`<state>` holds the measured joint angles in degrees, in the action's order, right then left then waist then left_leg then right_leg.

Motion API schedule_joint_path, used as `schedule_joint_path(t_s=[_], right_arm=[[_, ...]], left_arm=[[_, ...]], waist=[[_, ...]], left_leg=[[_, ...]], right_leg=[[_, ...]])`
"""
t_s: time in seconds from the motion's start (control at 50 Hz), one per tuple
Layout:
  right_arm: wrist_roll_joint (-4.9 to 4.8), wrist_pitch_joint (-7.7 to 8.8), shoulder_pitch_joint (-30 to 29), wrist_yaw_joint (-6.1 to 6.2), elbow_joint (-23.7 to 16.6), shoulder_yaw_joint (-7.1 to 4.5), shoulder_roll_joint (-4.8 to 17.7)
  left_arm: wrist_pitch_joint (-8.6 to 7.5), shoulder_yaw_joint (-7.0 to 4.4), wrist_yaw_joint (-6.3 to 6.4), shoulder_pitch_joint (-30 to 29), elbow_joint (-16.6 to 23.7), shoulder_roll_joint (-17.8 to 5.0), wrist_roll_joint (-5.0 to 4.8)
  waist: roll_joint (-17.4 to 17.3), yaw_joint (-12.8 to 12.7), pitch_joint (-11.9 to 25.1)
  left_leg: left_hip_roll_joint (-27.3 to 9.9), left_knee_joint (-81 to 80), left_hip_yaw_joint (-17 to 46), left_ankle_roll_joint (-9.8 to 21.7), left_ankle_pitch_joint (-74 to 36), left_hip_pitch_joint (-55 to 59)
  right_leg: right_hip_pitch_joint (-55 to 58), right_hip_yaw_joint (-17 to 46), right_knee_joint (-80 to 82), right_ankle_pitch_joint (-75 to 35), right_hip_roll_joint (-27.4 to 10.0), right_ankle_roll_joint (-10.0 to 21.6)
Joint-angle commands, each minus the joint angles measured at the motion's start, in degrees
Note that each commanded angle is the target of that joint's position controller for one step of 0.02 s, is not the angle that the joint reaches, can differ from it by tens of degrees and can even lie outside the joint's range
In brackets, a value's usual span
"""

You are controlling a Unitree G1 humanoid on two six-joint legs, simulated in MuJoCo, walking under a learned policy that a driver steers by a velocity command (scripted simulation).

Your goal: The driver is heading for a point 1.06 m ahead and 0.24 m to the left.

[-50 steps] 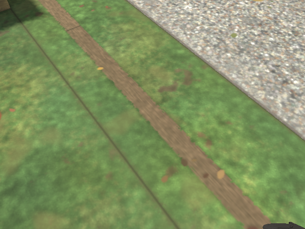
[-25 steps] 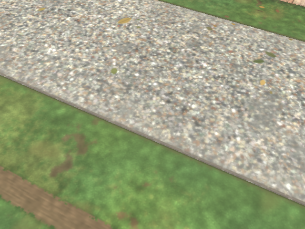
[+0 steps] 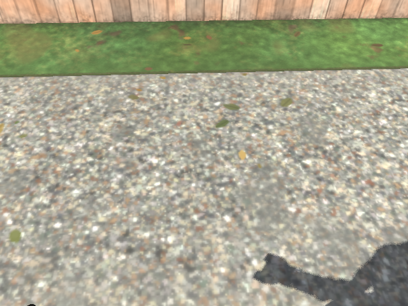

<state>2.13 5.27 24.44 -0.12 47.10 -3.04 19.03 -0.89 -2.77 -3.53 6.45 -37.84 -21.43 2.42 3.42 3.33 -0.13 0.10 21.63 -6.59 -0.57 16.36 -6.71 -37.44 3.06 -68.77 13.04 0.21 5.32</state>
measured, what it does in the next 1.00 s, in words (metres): walks ahead, turning left: right foot, then left foot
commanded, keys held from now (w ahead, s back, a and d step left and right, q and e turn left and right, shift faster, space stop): w+shift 0.10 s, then w+q+shift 0.84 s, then shift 0.06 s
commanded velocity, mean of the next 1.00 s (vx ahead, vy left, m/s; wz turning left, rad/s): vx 0.99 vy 0.00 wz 0.54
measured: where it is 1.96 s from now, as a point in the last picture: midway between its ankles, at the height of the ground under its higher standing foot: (133, 143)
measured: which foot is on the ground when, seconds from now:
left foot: down 0.00-0.20, up 0.22-0.64, down 0.66-1.00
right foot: up 0.00-0.20, down 0.22-0.66, up 0.68-1.00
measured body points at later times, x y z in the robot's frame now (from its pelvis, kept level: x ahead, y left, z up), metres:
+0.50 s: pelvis +0.47 -0.01 -0.01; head +0.49 -0.01 +0.44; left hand +0.41 +0.28 -0.13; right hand +0.65 -0.26 -0.11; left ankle +0.59 +0.14 -0.66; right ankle +0.35 -0.09 -0.74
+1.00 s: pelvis +0.93 +0.11 -0.01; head +0.96 +0.13 +0.44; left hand +1.06 +0.43 -0.05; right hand +1.06 -0.15 -0.13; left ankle +0.78 +0.08 -0.74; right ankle +1.21 +0.07 -0.69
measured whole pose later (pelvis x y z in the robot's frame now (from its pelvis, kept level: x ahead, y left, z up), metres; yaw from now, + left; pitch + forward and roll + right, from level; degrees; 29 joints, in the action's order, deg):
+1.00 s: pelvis +0.93 +0.11 -0.01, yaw +35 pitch +2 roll +0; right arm -0.2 3.3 25.7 -0.9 48.1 -4.6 18.4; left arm -3.8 2.2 -0.9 -2.5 -32.4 -14.5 2.3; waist -0.1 7.3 -2.4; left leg 10.5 18.2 12.8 9.2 20.3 2.6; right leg -39.6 4.3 -35.4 -2.6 -6.0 -2.1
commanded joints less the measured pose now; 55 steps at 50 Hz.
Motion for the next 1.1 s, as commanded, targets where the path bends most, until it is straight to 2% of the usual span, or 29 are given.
schedule_joint_path(t_s=[0.02,0.12,0.18,0.2,0.22,0.24,0.26,0.28,0.3,0.4,0.46,0.54,0.58,0.62,0.64,0.66,0.68,0.7,0.72,0.74,0.76,0.82,0.9,0.94,1.0,1.04,1.06,1.08,1.1], right_arm=[[-0.31,2.17,-2.13,-0.86,-1.96,0.17,3.33],[-0.91,1.95,3.81,-0.66,2.08,0.06,6.58],[-1.12,0.6,4.8,0.43,4.29,-0.42,11.29],[-1.55,0.05,2.66,0.74,3.99,-0.49,12.02],[-1.49,0.11,2.55,0.42,2.25,0.28,8.5],[-2.37,0.25,8.61,-0.41,-0.24,1.94,-1.66],[-3.27,-0.05,3.92,0.08,-1.6,0.51,4.7],[-3.11,-0.21,-1.85,0.1,-2.49,0.08,5.46],[-2.78,-0.36,-2.63,-0.39,-2.09,0.65,3.09],[-0.84,-4.64,-5.33,-2.51,-1.5,0.57,-1.46],[-1.26,-4.64,-13.79,-3.47,-5.18,1.27,-2.9],[-1.19,-4.13,-21.1,-4.98,-8.04,2.07,-1.98],[-1.28,-4.01,-17.9,-4.95,-6.92,1.58,0.26],[-1.4,-4.42,-3.03,-4.1,-3.12,-0.12,4.63],[-1.22,-4.59,9.36,-3.14,0.57,-1.79,7.58],[-1.89,-4.7,13.15,-1.7,2.06,-3.43,9.89],[-2.19,-5.34,7.44,-0.92,1.91,-4.24,13.68],[-0.94,-5.9,3.17,-0.76,-1.5,-5.28,18.15],[-0.81,-5.77,1.01,-0.38,-3.32,-5.0,14.43],[-0.89,-5.39,-0.79,-0.11,-2.59,-4.07,10.33],[-1.2,-4.62,-2.11,0.01,-1.95,-3.6,9.05],[-1.79,-1.91,-4.39,0.15,-2.56,-2.56,7.22],[-2.11,-0.78,-3.27,-0.39,-3.11,-3.32,8.07],[-2.5,-0.88,-1.07,-0.9,-2.78,-3.89,8.81],[-2.56,-1.41,2.74,-0.29,-0.96,-4.0,8.27],[-2.06,-1.25,1.81,0.5,-0.8,-4.35,10.19],[-2.4,-1.04,-1.65,0.53,-1.82,-4.35,10.34],[-2.42,-1.74,-2.72,0.91,-3.81,-1.04,-1.06],[-3.15,-1.45,8.2,0.6,-4.6,0.71,-4.94]], left_arm=[[-0.49,1.78,-0.76,-4.3,6.24,1.01,0.07],[-1.75,3.38,-2.01,-13.75,8.35,1.92,-0.3],[-2.23,1.94,0.28,-1.89,4.63,-1.44,0.91],[-2.39,0.7,1.39,10.83,0.58,-3.41,0.99],[-2.37,-1.08,2.78,19.76,-2.12,-8.27,2.05],[-2.96,-2.05,3.51,19.02,-1.8,-12.26,3.2],[-2.61,-2.33,3.73,18.83,-1.17,-10.59,1.4],[-3.05,-1.46,3.72,14.57,-2.73,-6.22,0.76],[-3.67,-1.0,3.45,11.97,-3.63,-3.35,0.37],[-6.36,0.03,3.14,11.61,-7.42,2.12,-1.82],[-7.23,0.36,2.97,11.46,-8.72,3.28,-1.49],[-7.59,0.04,4.03,13.02,-9.89,-0.23,-1.86],[-6.7,-0.72,5.19,14.55,-9.72,-4.03,-1.79],[-4.59,-1.98,6.26,10.87,-8.06,-8.07,-0.93],[-3.46,-2.31,6.24,7.67,-6.81,-8.73,-0.34],[-2.92,-2.12,5.09,6.79,-7.3,-6.61,-0.13],[-4.02,0.71,4.08,7.27,-4.35,3.51,1.17],[-5.42,1.31,3.83,10.9,2.33,2.16,-0.62],[-6.86,1.46,3.9,7.15,2.34,-1.01,0.16],[-7.26,1.24,3.82,5.04,1.84,-2.4,0.04],[-6.79,1.55,3.99,3.72,1.91,-1.58,0.83],[-2.96,2.4,3.74,3.76,2.51,0.42,2.01],[-2.67,3.91,2.43,-8.9,7.99,3.48,0.17],[-2.86,3.97,2.34,-10.87,8.64,3.41,-0.78],[-3.9,3.54,3.11,-10.14,8.4,2.4,0.08],[-4.86,1.82,4.37,-0.66,5.71,-1.33,0.42],[-5.64,0.92,4.83,8.86,2.93,-3.27,0.4],[-6.8,-0.8,4.88,15.98,2.38,-5.98,-3.15],[-7.02,-0.92,3.84,17.07,1.7,-8.53,-0.83]], waist=[[-7.55,-3.66,-5.56],[-5.67,-1.82,-8.51],[-10.78,-9.51,1.47],[-10.78,-16.12,7.61],[-7.26,-18.25,14.44],[7.18,-9.76,21.67],[2.6,-12.75,24.36],[-1.11,-10.24,11.29],[-1.43,-7.91,4.05],[-0.58,-1.95,-4.46],[0.84,-1.63,-7.35],[-1.82,-1.6,-8.34],[0.22,0.61,-4.18],[3.38,9.07,4.08],[2.53,14.64,8.94],[-3.53,15.1,8.27],[-18.53,6.63,2.38],[-20.74,2.34,15.13],[-8.43,2.93,10.27],[0.06,0.24,2.32],[2.97,-2.33,-1.46],[3.15,-6.32,-4.56],[-1.33,-1.8,-5.97],[-3.91,0.89,-3.48],[-4.73,2.68,-1.64],[-7.4,-1.88,4.12],[-7.25,-7.67,7.61],[-2.13,-10.86,18.52],[17.14,-5.12,27.57]], left_leg=[[-13.07,-15.91,9.67,7.21,-12.43,-0.94],[-12.65,-21.47,0.72,7.12,-36.19,0.66],[-14.1,0.3,1.1,7.17,-73.47,7.62],[-13.1,15.47,1.4,6.68,-69.74,2.68],[-9.52,34.76,2.13,6.57,-46.21,-9.92],[-1.34,55.99,6.4,6.18,12.62,-28.95],[-0.42,62.28,11.71,7.29,7.84,-33.99],[-3.56,58.94,11.4,7.31,0.16,-36.62],[-5.36,55.31,10.51,6.92,-2.35,-35.46],[-9.13,50.03,9.74,4.8,-4.86,-34.45],[-7.67,41.95,5.27,4.98,-14.93,-35.6],[-3.08,23.14,-2.72,8.22,-24.93,-26.94],[2.02,20.28,-6.08,9.71,-23.19,-20.05],[5.62,21.52,-5.08,11.81,-14.94,-4.67],[5.84,20.48,-1.33,14.15,-9.7,7.65],[3.96,15.5,4.31,16.68,-6.34,15.01],[-2.73,18.85,18.16,19.51,-17.72,18.58],[-12.26,2.27,48.0,30.75,1.51,30.12],[-14.93,-8.82,56.19,28.33,14.1,25.01],[-13.54,-10.53,52.37,25.04,13.55,14.68],[-11.14,-9.99,47.04,23.45,6.29,5.77],[-4.43,-11.18,34.4,21.83,-3.91,-12.07],[2.05,-12.39,26.45,17.73,-14.65,-17.04],[1.75,-10.65,26.88,15.6,-22.65,-11.45],[1.07,-2.04,25.31,11.38,-43.43,-0.39],[0.65,10.76,26.08,7.46,-54.93,4.83],[2.05,22.05,24.71,5.62,-51.15,2.88],[3.73,40.59,23.72,2.7,-12.98,-9.01],[11.52,59.55,21.2,0.37,22.95,-25.5]], right_leg=[[-7.45,2.96,8.72,-6.66,-1.99,-0.74],[6.74,-8.03,29.59,-12.66,0.34,2.29],[23.83,-8.88,32.03,-2.94,5.0,4.41],[38.29,-6.24,36.42,-3.92,4.13,5.23],[53.96,4.33,35.87,7.73,-5.85,5.41],[66.96,30.46,39.83,19.24,-24.13,6.79],[62.79,41.32,49.23,21.3,-26.21,7.44],[52.55,29.61,51.01,16.25,-21.88,6.43],[43.71,22.05,53.26,8.89,-19.59,5.92],[31.5,0.36,60.94,-8.14,-13.86,1.68],[28.98,-11.84,62.75,-21.46,-9.22,-0.76],[31.88,-19.48,63.01,-42.51,-8.75,-3.73],[38.53,-19.96,55.15,-65.47,-10.26,-4.87],[39.29,-18.55,35.79,-79.53,-12.8,-4.87],[34.08,-16.66,18.65,-75.18,-13.49,-3.98],[25.12,-16.76,-4.42,-38.67,-6.83,-3.88],[3.41,-13.06,-26.93,15.6,2.78,-5.4],[-11.37,-0.61,-33.16,16.66,4.09,-5.96],[-14.6,3.0,-27.53,11.63,0.36,-5.08],[-12.38,3.04,-20.24,7.05,-2.23,-5.11],[-8.53,2.77,-15.41,7.04,-4.02,-5.94],[1.38,1.41,-2.37,8.72,-7.7,-9.13],[8.67,-2.8,22.06,-11.02,-6.33,-9.53],[11.37,-3.62,29.54,-18.15,-3.77,-8.59],[14.54,-4.91,39.17,-20.26,0.13,-6.07],[23.91,-3.98,42.06,-19.18,2.8,-4.53],[32.9,-2.78,45.24,-25.1,-0.16,-3.54],[53.28,8.4,36.68,-39.57,-12.19,-0.96],[68.72,31.82,36.25,-55.36,-27.72,9.5]])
